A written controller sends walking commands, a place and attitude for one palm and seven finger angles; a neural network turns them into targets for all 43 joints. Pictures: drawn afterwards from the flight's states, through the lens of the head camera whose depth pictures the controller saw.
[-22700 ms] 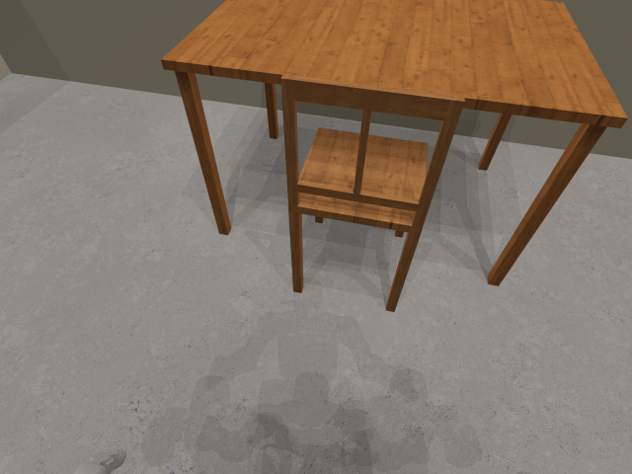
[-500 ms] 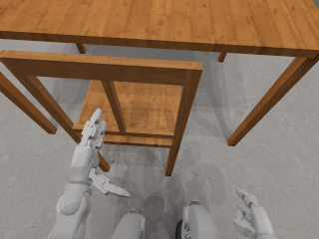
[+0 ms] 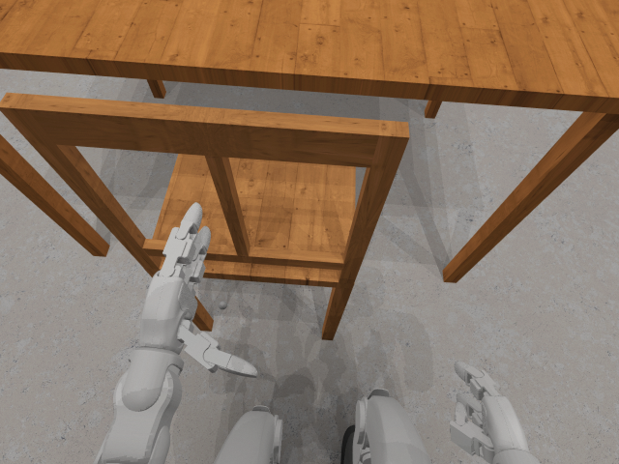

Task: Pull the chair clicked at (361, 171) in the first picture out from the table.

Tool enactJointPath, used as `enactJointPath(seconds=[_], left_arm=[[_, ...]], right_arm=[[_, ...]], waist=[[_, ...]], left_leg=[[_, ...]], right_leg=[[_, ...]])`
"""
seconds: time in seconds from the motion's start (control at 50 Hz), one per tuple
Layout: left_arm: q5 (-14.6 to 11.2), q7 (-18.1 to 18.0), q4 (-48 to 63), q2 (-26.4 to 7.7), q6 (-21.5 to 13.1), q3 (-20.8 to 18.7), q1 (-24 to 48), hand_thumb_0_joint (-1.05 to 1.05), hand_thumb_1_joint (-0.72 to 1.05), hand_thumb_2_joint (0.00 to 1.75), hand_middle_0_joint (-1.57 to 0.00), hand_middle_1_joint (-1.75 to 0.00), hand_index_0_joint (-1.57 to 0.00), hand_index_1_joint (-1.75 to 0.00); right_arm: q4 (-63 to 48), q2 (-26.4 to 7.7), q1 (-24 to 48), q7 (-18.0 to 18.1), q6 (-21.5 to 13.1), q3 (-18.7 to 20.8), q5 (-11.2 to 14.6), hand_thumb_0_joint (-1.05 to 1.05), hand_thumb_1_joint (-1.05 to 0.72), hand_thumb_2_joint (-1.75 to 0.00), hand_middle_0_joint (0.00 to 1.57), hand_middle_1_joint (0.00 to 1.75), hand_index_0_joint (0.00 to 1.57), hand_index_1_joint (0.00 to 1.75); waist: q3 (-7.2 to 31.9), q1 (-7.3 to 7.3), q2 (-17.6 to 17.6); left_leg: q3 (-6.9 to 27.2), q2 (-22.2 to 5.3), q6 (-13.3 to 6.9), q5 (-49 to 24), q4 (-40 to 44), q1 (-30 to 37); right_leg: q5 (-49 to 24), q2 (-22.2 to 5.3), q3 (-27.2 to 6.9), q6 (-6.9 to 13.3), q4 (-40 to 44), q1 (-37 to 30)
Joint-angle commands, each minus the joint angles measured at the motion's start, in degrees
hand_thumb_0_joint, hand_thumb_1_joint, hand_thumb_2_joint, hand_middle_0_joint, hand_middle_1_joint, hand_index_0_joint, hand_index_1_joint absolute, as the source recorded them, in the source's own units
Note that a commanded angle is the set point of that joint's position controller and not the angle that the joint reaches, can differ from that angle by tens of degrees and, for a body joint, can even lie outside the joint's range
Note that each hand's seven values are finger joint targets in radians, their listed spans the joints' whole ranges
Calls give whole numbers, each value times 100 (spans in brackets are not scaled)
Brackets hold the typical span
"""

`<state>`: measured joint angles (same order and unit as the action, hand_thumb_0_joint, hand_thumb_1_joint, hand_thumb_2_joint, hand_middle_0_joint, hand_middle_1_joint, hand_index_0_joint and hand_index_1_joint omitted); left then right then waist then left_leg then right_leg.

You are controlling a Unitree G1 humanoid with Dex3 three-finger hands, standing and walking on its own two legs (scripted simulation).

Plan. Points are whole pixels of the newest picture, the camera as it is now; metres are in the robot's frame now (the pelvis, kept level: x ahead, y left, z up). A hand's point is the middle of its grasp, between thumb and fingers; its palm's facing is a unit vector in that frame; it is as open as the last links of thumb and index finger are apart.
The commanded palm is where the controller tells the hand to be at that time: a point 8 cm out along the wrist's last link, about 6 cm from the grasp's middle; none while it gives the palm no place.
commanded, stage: push the fingers through the gap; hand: left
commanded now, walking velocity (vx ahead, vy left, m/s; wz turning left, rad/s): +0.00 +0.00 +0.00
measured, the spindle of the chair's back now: (232, 211) +0.43 +0.12 +0.02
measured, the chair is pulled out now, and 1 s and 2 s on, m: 0.00 0.00 0.00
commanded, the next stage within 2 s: hook a spindle and tug to test in 1.46 s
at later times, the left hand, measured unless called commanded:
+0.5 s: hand (240, 262) +0.35 +0.10 +0.02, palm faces -0.08 -1.00 -0.02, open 17.0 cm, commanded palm +0.33 +0.16 +0.03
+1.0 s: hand (244, 232) +0.40 +0.10 +0.03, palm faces -0.05 -1.00 -0.03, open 17.0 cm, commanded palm +0.38 +0.16 +0.03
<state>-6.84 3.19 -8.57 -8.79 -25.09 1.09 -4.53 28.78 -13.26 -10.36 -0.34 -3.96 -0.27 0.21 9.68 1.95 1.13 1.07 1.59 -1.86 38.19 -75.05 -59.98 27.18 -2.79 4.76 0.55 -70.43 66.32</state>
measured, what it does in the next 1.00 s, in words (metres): stands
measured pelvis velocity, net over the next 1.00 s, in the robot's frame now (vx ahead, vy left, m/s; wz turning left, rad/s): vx -0.01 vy -0.01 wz -0.01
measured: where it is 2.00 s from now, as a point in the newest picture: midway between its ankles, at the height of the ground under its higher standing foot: outside the picture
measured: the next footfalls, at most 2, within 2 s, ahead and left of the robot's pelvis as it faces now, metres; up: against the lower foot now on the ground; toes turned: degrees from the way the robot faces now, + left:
none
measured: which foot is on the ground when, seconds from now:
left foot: down 0.00-1.00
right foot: down 0.00-1.00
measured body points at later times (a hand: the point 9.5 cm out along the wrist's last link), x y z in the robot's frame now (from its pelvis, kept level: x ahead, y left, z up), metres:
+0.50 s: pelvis +0.00 +0.00 +0.00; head +0.13 +0.00 +0.44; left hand +0.35 +0.16 +0.03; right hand +0.15 -0.25 -0.11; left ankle -0.03 +0.10 -0.62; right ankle +0.05 -0.12 -0.62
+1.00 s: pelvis -0.01 -0.01 +0.00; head +0.12 -0.01 +0.43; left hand +0.39 +0.16 +0.03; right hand +0.11 -0.27 -0.11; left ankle -0.03 +0.10 -0.62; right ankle +0.05 -0.12 -0.62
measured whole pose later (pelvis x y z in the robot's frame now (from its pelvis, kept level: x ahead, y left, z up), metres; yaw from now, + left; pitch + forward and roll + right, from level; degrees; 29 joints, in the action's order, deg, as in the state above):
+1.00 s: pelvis -0.01 -0.01 +0.00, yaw +0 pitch +25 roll -1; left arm -6.6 2.3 -33.6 -10.1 -27.0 -5.9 21.6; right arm 33.7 -14.0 -12.3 -0.4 -1.7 0.5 -0.1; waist 9.1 4.7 1.3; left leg 0.2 1.3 -1.4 36.2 -72.9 -61.3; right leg 25.2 -2.3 3.9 1.1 -68.9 68.3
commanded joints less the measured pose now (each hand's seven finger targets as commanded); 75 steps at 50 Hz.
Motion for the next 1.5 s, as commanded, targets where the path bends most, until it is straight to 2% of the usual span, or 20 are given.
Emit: enactJointPath(seconds=[0.0, 0.14, 0.22, 0.28, 0.32, 0.4, 0.64, 0.78, 0.82, 0.9, 0.92, 1.0, 1.04, 1.1, 1.14, 1.24, 1.3, 1.38, 1.42, 1.48], left_arm=[[22, -38, 1214, -235, -327, -20, 1012, 0, -50, 30, -6, -8, -6, -8], [71, -191, 801, -196, -152, -87, 1308, 0, -50, 30, -6, -8, -6, -8], [59, -251, 600, -380, -217, -328, 1749, 0, -50, 30, -6, -8, -6, -8], [56, -235, 509, -413, -277, -340, 1899, 0, -50, 30, -6, -8, -6, -8], [48, -206, 373, -231, -282, -168, 2107, 0, -50, 30, -6, -8, -6, -8], [46, -196, 73, -444, -291, -412, 2452, 0, -50, 30, -6, -8, -6, -8], [5, -210, -479, -553, -467, -666, 2903, 0, -50, 30, -6, -8, -6, -8], [0, -135, -855, -628, -564, -693, 3773, 0, -50, 30, -6, -8, -6, -8], [-18, -125, -1061, -701, -582, -822, 3763, 0, -50, 30, -6, -8, -6, -8], [4, -111, -1253, -771, -605, -908, 4006, 0, -50, 30, -6, -8, -6, -8], [10, -101, -1322, -631, -598, -773, 4103, 0, -50, 30, -6, -8, -6, -8], [34, -143, -1726, -832, -606, -1016, 4530, 0, -50, 30, -6, -8, -6, -8], [68, -162, -1765, -817, -656, -991, 4798, 0, -50, 30, -6, -8, -6, -8], [86, -178, -1783, -708, -701, -925, 4726, 0, -50, 30, -6, -8, -6, -8], [78, -195, -1802, -732, -698, -976, 4522, 0, -50, 30, -6, -8, -6, -8], [106, -220, -2004, -805, -673, -1071, 4570, 0, -50, 30, -6, -8, -6, -8], [109, -220, -1700, -850, -790, -1082, 4566, 0, -50, 30, -6, -8, -6, -8], [74, -198, -1785, -776, -822, -997, 4632, 0, -50, 30, -6, -8, -6, -8], [79, -185, -1700, -818, -857, -1034, 4544, 0, -50, 30, -6, -8, -6, -8], [59, -157, -1903, -678, -795, -929, 4500, 0, -50, 30, -6, -8, -6, -8]], right_arm=[[-723, -795, -140, 40, -207, 324, 6, 0, -90, -90, 20, 30, 20, 30], [-715, -789, -166, 27, -101, 308, 9, 0, -90, -90, 20, 30, 20, 30], [-647, -795, -176, 54, -75, 305, -6, 0, -90, -90, 20, 30, 20, 30], [-604, -809, -213, 57, -73, 305, -8, 0, -90, -90, 20, 30, 20, 30], [-545, -799, -233, 42, -69, 307, -11, 0, -90, -90, 20, 30, 20, 30], [-446, -842, -335, 59, -48, 335, -14, 0, -90, -90, 20, 30, 20, 30], [-307, -828, -457, 34, 14, 360, -20, 0, -90, -90, 20, 30, 20, 30], [-167, -865, -514, 51, 23, 360, -25, 0, -90, -90, 20, 30, 20, 30], [-140, -878, -548, 51, 27, 359, -24, 0, -90, -90, 20, 30, 20, 30], [-95, -894, -620, 42, 46, 365, -36, 0, -90, -90, 20, 30, 20, 30], [-74, -881, -620, 33, 56, 371, -29, 0, -90, -90, 20, 30, 20, 30], [-11, -919, -704, 40, 86, 366, -41, 0, -90, -90, 20, 30, 20, 30], [2, -908, -738, 31, 94, 360, -50, 0, -90, -90, 20, 30, 20, 30], [-11, -912, -782, 1, 114, 381, -66, 0, -90, -90, 20, 30, 20, 30], [-23, -926, -821, -27, 148, 399, -65, 0, -90, -90, 20, 30, 20, 30], [-32, -919, -843, -38, 207, 379, -55, 0, -90, -90, 20, 30, 20, 30], [-74, -907, -843, -25, 196, 384, -69, 0, -90, -90, 20, 30, 20, 30], [7, -917, -843, -15, 180, 400, -68, 0, -90, -90, 20, 30, 20, 30], [20, -918, -848, -14, 179, 405, -74, 0, -90, -90, 20, 30, 20, 30], [28, -929, -829, -24, 192, 400, -62, 0, -90, -90, 20, 30, 20, 30]], waist=[[2226, 134, 164], [2117, 145, -64], [2201, 152, -165], [2254, 142, -7], [2244, 214, 26], [2344, 228, -79], [2462, 232, -85], [2396, 389, 19], [2447, 356, -120], [2625, 347, -19], [2584, 409, 25], [2492, 474, -191], [2589, 463, 23], [2786, 424, 175], [2826, 387, 39], [2496, 442, -218], [2761, 351, 16], [2580, 451, -30], [2719, 384, 37], [2458, 462, -67]], left_leg=[[254, -86, 227, -2716, 1197, 807], [223, -62, 219, -2518, 1269, 631], [138, -30, 173, -2284, 1232, 459], [154, -47, 195, -2452, 1268, 570], [151, -56, 191, -2415, 1257, 609], [134, -54, 187, -2474, 1251, 552], [-1, -26, 166, -2455, 1268, 387], [3, -21, 145, -2246, 1230, 321], [10, -21, 155, -2269, 1253, 310], [12, -26, 163, -2377, 1249, 364], [7, -35, 161, -2395, 1235, 420], [-4, -20, 136, -2184, 1212, 188], [17, -14, 158, -2219, 1255, 293], [52, -49, 192, -2495, 1269, 554], [56, -68, 203, -2599, 1294, 568], [-41, -27, 142, -2142, 1323, 168], [-20, -31, 160, -2362, 1358, 394], [3, -55, 160, -2349, 1311, 414], [13, -53, 183, -2480, 1323, 497], [31, -56, 168, -2372, 1324, 399]], right_leg=[[-1483, 115, -180, 157, 581, -2032], [-1473, 114, -189, 148, 652, -2176], [-1464, 105, -283, 134, 708, -2349], [-1577, 106, -273, 157, 694, -2335], [-1523, 102, -265, 136, 720, -2252], [-1671, 103, -299, 137, 721, -2378], [-1981, 97, -416, 129, 783, -2714], [-1738, 103, -437, 116, 821, -2506], [-1773, 104, -433, 114, 812, -2571], [-1854, 112, -426, 120, 765, -2569], [-1857, 115, -421, 109, 782, -2469], [-1708, 121, -448, 90, 813, -2463], [-1674, 122, -424, 106, 777, -2415], [-1776, 142, -383, 122, 729, -2314], [-1875, 153, -370, 125, 733, -2423], [-1689, 149, -443, 92, 875, -2551], [-1835, 157, -442, 122, 815, -2619], [-1755, 160, -410, 115, 833, -2428], [-1863, 150, -411, 126, 790, -2496], [-1754, 152, -376, 116, 827, -2350]])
